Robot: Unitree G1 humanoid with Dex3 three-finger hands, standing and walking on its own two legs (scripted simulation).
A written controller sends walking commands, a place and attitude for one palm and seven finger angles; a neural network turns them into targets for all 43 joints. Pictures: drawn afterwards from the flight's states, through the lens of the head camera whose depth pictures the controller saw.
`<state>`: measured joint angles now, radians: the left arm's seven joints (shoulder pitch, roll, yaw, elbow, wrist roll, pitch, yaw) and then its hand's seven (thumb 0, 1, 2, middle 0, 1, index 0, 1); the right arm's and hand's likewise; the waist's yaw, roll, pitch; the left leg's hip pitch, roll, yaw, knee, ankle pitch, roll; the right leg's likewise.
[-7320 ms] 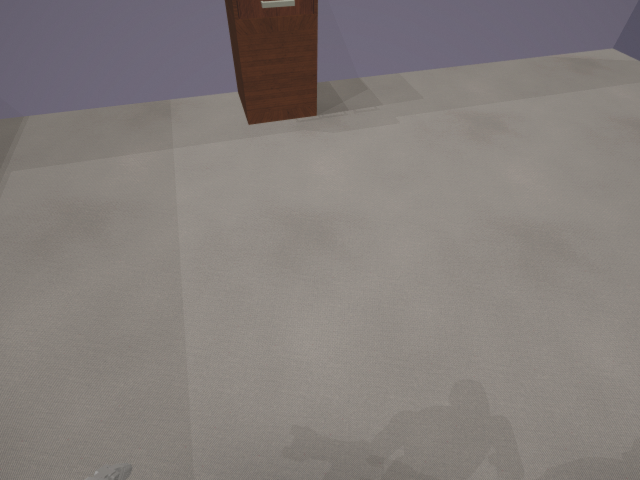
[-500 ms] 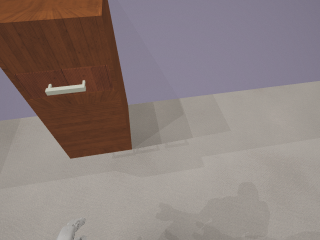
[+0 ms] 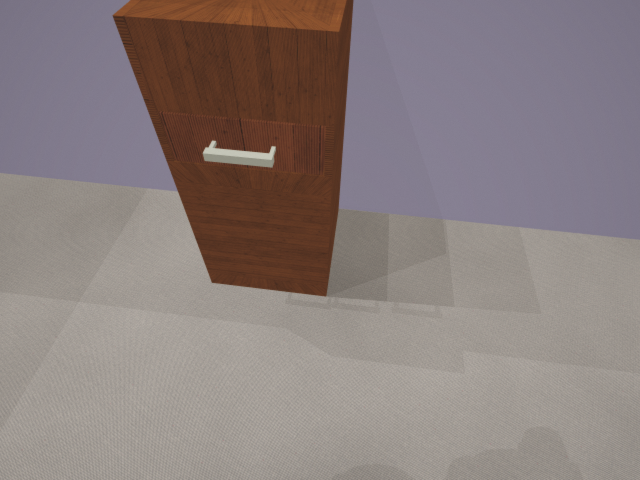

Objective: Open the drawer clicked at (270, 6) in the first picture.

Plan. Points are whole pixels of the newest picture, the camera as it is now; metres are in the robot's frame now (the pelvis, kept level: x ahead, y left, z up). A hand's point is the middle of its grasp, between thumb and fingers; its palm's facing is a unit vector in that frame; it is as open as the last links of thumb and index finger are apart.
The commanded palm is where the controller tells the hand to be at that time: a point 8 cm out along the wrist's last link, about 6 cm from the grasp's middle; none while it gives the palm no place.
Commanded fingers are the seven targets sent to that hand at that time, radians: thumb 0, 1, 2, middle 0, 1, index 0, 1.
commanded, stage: take the last steps up to it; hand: left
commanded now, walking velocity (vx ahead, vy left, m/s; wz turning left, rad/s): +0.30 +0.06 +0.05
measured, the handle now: (241, 152) +0.79 +0.29 -0.11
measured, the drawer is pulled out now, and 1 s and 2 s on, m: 0.00 0.00 0.00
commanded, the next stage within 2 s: come to a stop and stand still in 0.60 s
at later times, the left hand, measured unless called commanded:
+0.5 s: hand (203, 402) +0.24 +0.22 -0.17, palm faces -0.04 -0.98 -0.19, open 7.4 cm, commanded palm none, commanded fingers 0.00 0.90 0.90 -0.20 -0.30 -0.20 -0.30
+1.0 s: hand (206, 375) +0.29 +0.24 -0.19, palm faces +0.07 -0.98 -0.20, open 7.3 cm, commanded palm none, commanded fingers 0.00 0.90 0.90 -0.20 -0.30 -0.20 -0.30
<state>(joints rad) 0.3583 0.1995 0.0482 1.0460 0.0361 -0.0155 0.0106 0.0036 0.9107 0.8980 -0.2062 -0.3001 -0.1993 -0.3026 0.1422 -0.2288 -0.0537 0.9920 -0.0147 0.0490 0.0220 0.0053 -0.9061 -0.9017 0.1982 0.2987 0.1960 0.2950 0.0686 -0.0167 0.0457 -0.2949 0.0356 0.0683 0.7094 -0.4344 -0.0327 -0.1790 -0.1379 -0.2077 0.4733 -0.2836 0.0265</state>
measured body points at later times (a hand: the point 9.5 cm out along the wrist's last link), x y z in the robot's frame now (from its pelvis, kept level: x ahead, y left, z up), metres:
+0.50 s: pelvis +0.14 +0.04 -0.01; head +0.16 +0.04 +0.44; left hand +0.24 +0.27 -0.16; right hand +0.03 -0.18 -0.16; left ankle -0.01 +0.13 -0.74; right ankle +0.25 -0.08 -0.72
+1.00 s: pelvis +0.26 +0.05 -0.01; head +0.28 +0.07 +0.44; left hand +0.29 +0.29 -0.18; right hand +0.32 -0.19 -0.16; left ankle +0.31 +0.17 -0.74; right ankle +0.26 -0.07 -0.73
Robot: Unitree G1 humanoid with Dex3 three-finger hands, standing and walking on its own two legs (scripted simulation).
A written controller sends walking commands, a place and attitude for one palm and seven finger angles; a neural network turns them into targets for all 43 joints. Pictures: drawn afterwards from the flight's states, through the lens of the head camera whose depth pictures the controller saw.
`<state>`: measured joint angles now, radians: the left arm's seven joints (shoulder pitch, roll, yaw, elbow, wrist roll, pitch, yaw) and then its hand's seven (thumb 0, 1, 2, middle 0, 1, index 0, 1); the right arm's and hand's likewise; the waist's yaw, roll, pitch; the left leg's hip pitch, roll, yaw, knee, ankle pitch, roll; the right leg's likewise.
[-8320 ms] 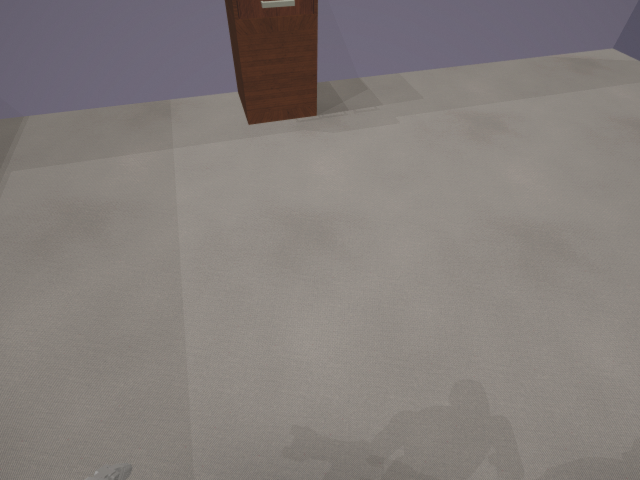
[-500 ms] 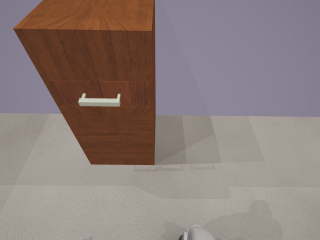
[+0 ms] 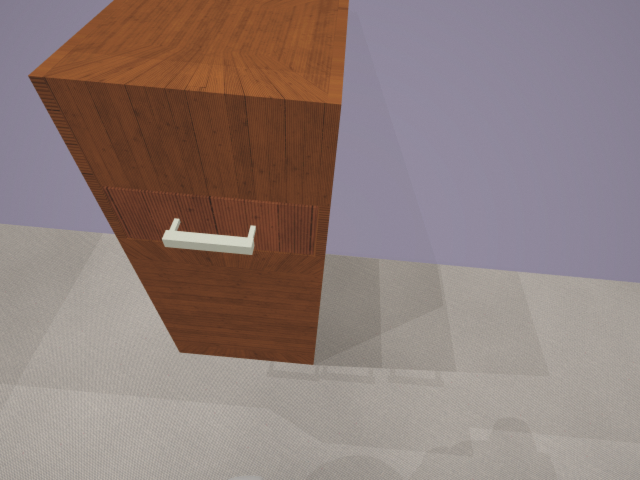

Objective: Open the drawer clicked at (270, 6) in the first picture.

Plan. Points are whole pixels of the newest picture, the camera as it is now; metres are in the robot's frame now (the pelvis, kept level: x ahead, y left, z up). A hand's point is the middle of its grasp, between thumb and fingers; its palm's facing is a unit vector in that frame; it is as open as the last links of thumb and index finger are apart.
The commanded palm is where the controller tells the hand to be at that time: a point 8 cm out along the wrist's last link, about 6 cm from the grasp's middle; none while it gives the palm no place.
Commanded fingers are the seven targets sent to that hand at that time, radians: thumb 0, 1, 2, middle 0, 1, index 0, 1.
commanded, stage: come to a stop and stand still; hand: left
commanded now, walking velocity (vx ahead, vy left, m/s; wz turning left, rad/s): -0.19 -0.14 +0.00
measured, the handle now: (211, 234) +0.53 +0.25 -0.10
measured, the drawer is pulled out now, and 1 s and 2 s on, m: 0.00 0.00 0.00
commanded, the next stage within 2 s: look again from close up in 1.32 s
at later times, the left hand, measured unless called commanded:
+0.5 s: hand out of the picture +0.00 +0.12 -0.15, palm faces -0.01 -0.96 -0.27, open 7.4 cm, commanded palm none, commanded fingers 0.00 0.90 0.90 -0.20 -0.30 -0.20 -0.30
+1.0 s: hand out of the picture -0.08 +0.10 -0.16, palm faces +0.03 -0.98 -0.19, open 7.3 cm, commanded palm none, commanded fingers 0.00 0.90 0.90 -0.20 -0.30 -0.20 -0.30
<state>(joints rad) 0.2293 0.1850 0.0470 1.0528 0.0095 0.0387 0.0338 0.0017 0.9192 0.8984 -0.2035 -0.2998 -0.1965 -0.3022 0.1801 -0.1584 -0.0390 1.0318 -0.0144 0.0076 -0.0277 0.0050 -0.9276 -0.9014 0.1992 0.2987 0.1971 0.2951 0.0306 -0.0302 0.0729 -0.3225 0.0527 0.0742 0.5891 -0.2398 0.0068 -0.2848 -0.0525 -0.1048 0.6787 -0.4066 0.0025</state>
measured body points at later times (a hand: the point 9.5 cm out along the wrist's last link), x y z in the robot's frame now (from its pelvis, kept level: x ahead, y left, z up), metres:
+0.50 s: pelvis -0.05 -0.07 +0.01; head -0.04 -0.10 +0.46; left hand +0.00 +0.17 -0.13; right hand -0.02 -0.31 -0.16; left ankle -0.05 +0.09 -0.68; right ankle -0.07 -0.15 -0.73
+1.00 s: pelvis -0.08 -0.07 +0.02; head -0.07 -0.08 +0.47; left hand -0.08 +0.15 -0.14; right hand -0.09 -0.29 -0.15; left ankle -0.10 +0.07 -0.73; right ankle -0.07 -0.15 -0.73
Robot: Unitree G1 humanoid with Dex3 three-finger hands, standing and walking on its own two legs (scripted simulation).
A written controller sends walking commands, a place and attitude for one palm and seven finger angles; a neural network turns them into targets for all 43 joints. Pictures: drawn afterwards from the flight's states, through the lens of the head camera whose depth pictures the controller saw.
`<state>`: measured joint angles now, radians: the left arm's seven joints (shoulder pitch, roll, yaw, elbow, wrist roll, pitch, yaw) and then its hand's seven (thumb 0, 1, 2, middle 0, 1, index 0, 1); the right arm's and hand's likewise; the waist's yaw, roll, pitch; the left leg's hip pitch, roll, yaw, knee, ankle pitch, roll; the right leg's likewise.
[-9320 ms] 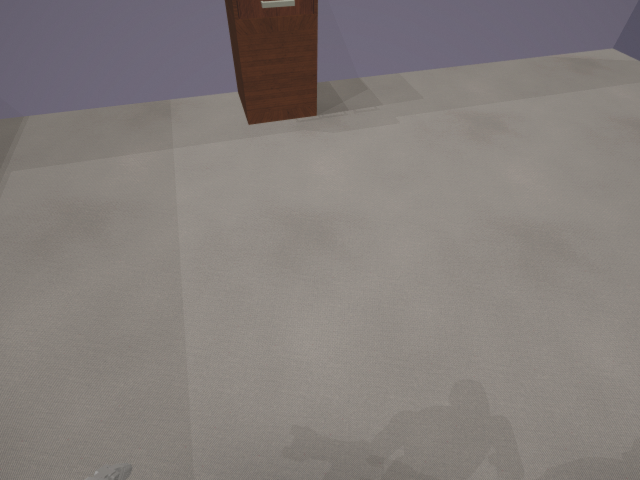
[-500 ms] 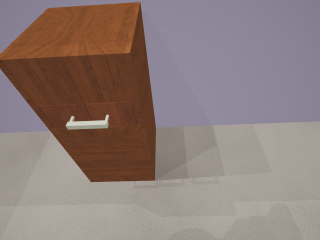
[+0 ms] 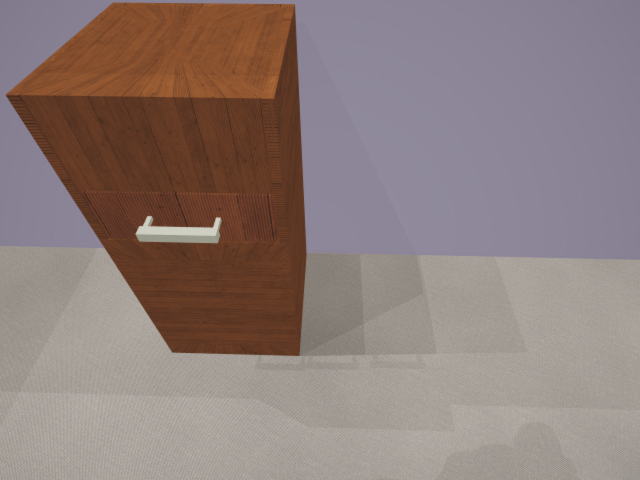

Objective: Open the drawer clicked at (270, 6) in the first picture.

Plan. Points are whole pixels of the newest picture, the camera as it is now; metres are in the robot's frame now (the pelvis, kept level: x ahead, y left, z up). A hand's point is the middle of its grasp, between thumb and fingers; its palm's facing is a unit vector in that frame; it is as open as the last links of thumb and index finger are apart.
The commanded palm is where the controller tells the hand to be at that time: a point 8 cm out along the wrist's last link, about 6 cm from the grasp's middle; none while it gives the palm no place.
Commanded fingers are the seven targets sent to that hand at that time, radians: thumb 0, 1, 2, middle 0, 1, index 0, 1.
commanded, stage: come to a stop and stand still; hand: left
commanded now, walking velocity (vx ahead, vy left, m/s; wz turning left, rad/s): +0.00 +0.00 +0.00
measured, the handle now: (181, 227) +0.60 +0.34 -0.12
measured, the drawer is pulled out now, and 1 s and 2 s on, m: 0.00 0.00 0.00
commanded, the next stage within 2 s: look again from close up in 0.32 s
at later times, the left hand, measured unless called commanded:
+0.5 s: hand out of the picture +0.00 +0.19 -0.18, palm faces +0.02 -0.98 -0.20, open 7.3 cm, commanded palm none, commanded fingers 0.00 0.90 0.90 -0.20 -0.30 -0.20 -0.30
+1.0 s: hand out of the picture +0.02 +0.21 -0.18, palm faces +0.01 -0.98 -0.20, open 7.3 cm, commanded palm none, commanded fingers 0.00 0.90 0.90 -0.20 -0.30 -0.20 -0.30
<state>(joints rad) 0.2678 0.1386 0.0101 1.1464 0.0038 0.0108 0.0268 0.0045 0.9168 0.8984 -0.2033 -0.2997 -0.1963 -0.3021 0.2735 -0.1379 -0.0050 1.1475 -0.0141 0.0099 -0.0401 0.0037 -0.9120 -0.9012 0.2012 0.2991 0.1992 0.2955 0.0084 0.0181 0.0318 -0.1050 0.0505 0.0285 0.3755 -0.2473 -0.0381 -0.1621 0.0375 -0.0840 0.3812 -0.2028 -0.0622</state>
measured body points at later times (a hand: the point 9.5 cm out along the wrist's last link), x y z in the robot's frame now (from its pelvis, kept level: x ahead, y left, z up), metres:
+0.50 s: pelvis +0.01 +0.02 +0.00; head +0.02 +0.01 +0.44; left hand +0.00 +0.24 -0.16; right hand -0.01 -0.19 -0.17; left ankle -0.03 +0.14 -0.74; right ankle +0.01 -0.07 -0.74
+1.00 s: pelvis +0.01 +0.04 -0.01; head +0.02 +0.03 +0.44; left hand +0.02 +0.26 -0.16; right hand +0.00 -0.18 -0.17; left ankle -0.03 +0.14 -0.74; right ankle +0.01 -0.07 -0.74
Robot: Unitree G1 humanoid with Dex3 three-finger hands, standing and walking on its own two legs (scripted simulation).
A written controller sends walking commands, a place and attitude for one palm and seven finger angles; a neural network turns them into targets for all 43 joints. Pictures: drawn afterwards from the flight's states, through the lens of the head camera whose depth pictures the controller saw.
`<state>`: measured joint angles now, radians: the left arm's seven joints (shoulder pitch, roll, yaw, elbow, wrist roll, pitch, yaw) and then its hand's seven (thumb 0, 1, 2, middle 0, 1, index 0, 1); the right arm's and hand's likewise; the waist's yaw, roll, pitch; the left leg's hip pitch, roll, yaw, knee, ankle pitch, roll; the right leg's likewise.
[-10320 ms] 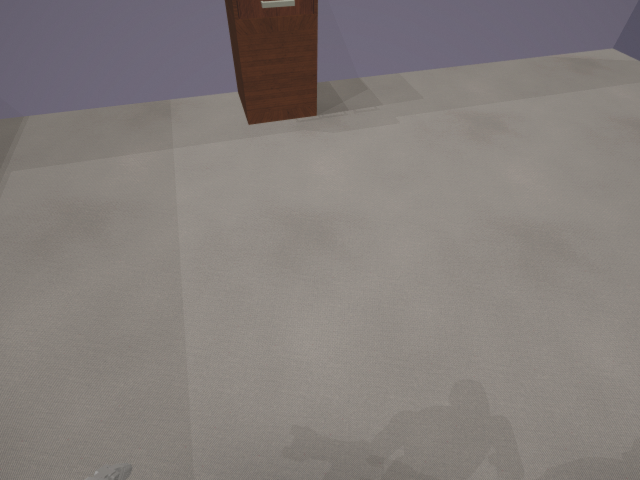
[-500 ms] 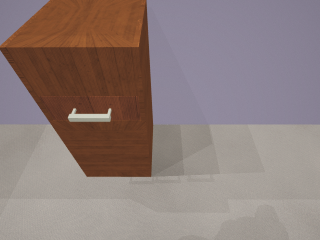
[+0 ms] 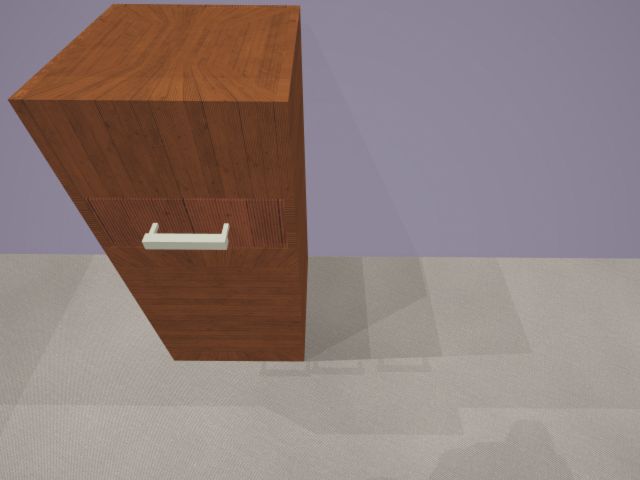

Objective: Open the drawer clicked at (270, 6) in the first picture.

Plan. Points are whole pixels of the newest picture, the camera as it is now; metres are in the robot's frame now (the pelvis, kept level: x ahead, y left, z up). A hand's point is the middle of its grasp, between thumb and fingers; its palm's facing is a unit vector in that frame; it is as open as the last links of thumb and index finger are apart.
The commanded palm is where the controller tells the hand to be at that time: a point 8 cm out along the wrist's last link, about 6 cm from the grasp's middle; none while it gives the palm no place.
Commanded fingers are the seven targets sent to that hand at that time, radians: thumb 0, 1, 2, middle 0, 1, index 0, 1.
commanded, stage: shuffle to correct the standing spot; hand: left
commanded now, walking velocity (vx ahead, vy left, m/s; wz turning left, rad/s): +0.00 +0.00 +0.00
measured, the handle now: (188, 234) +0.58 +0.31 -0.11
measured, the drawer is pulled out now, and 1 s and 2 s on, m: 0.00 0.00 0.00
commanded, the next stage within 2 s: come to a stop and stand still in 1.00 s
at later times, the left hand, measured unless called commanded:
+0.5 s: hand out of the picture +0.03 +0.21 -0.18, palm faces +0.06 -0.98 -0.20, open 7.4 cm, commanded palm none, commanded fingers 0.00 0.90 0.90 -0.20 -0.30 -0.20 -0.30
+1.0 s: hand out of the picture +0.12 +0.23 -0.16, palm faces +0.11 -0.96 -0.26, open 7.3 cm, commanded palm none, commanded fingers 0.00 0.90 0.90 -0.20 -0.30 -0.20 -0.30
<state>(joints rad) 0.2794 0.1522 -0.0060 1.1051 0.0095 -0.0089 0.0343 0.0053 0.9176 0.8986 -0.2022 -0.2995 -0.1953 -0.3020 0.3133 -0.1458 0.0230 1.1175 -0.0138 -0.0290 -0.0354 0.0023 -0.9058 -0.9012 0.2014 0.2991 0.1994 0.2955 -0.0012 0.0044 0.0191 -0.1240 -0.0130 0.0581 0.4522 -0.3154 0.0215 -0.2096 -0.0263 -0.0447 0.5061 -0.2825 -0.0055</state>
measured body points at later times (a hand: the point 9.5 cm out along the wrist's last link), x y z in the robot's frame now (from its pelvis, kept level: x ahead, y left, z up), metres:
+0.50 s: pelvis +0.04 +0.03 +0.00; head +0.06 +0.03 +0.44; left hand +0.03 +0.26 -0.16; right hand +0.01 -0.19 -0.16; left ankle -0.04 +0.10 -0.74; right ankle +0.00 -0.09 -0.68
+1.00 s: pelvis +0.10 +0.03 +0.01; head +0.12 +0.02 +0.45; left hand +0.11 +0.28 -0.14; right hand +0.17 -0.21 -0.15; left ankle +0.14 +0.21 -0.68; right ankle +0.11 -0.06 -0.74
